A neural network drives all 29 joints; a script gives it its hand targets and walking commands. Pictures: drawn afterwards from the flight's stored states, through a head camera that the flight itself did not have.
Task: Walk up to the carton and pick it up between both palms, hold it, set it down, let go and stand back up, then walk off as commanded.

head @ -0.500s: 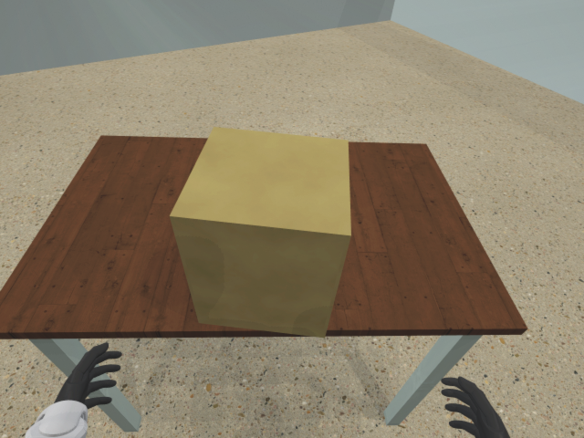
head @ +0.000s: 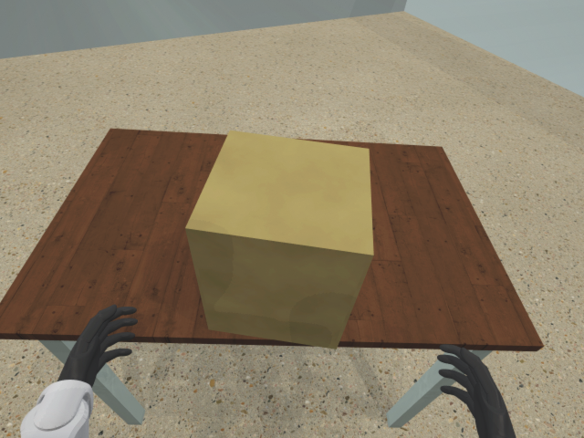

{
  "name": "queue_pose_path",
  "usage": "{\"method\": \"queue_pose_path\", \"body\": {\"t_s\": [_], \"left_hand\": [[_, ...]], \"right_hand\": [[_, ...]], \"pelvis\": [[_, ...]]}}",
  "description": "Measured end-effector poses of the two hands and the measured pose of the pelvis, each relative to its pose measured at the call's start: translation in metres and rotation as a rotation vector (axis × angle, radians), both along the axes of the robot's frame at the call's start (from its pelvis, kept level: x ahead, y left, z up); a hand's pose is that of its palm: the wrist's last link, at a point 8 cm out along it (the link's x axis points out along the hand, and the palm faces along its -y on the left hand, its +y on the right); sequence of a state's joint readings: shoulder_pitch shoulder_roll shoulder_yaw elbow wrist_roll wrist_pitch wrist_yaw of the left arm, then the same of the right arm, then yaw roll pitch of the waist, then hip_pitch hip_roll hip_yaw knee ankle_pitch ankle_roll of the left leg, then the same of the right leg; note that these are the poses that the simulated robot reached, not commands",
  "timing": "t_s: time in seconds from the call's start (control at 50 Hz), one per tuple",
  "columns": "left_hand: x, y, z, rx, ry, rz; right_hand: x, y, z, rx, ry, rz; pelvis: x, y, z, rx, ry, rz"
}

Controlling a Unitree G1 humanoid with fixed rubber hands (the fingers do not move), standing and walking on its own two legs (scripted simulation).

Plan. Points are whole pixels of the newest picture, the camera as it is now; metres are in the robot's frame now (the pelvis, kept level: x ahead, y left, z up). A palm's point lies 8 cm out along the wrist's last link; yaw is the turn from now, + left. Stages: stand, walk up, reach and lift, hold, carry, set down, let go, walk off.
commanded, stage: reach and lift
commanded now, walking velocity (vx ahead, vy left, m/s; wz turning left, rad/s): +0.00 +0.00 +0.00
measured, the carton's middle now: (284, 243) +0.39 +0.05 +0.04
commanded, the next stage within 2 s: none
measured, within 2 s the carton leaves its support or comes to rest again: neither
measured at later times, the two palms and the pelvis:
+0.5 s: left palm (87, 344) +0.22 +0.27 +0.05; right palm (469, 370) +0.20 -0.17 +0.07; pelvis +0.00 +0.00 +0.00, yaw +0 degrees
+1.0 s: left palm (105, 280) +0.27 +0.26 +0.10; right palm (449, 287) +0.28 -0.15 +0.12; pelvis +0.01 +0.00 +0.00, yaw +0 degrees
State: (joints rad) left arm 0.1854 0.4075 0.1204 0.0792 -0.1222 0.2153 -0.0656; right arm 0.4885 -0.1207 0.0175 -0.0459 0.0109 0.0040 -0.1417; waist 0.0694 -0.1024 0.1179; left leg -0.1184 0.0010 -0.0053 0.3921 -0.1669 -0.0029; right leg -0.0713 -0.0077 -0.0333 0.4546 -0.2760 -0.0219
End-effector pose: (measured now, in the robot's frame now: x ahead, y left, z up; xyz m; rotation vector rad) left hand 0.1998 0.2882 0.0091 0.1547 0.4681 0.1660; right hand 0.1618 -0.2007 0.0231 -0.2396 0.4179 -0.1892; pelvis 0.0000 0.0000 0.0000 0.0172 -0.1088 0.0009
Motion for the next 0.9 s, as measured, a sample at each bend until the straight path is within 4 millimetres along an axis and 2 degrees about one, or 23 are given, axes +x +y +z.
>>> {"method": "queue_pose_path", "body": {"t_s": [0.2, 0.42, 0.68, 0.9], "left_hand": [[0.014, -0.009, 0.024, -0.023, -0.111, -0.052], [0.016, -0.013, 0.041, -0.057, -0.181, -0.072], [0.019, -0.016, 0.05, -0.098, -0.156, -0.067], [0.057, -0.024, 0.076, -0.098, -0.207, -0.09]], "right_hand": [[0.011, 0.017, 0.023, 0.05, -0.093, -0.004], [0.024, 0.028, 0.043, 0.085, -0.163, -0.005], [0.081, 0.046, 0.071, 0.107, -0.218, 0.066], [0.109, 0.05, 0.084, 0.123, -0.231, 0.063]], "pelvis": [[0.005, 0.002, 0.001, -0.003, 0.01, 0.0], [0.003, 0.003, 0.001, -0.004, 0.007, 0.0], [0.005, 0.002, 0.001, -0.002, 0.01, 0.0], [0.011, -0.002, 0.002, 0.003, 0.019, 0.0]]}}
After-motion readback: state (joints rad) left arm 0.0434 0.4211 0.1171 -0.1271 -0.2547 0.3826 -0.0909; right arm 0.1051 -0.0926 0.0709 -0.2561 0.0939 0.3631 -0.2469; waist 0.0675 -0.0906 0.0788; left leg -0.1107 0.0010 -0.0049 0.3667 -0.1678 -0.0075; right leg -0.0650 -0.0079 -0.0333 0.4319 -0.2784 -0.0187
